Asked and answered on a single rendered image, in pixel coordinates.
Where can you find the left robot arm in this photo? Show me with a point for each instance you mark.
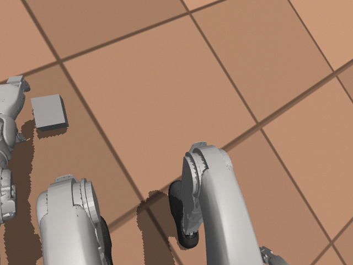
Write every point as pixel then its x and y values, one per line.
pixel 8 191

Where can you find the right robot foot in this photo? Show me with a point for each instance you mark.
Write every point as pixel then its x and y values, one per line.
pixel 176 207

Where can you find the small box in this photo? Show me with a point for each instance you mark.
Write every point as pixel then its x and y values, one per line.
pixel 49 112

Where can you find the right robot hand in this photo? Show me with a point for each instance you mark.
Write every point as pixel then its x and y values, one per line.
pixel 271 259

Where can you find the left robot foot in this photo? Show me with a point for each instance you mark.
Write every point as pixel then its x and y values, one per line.
pixel 107 241

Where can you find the left robot hand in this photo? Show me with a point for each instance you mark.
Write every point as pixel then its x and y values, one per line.
pixel 12 99

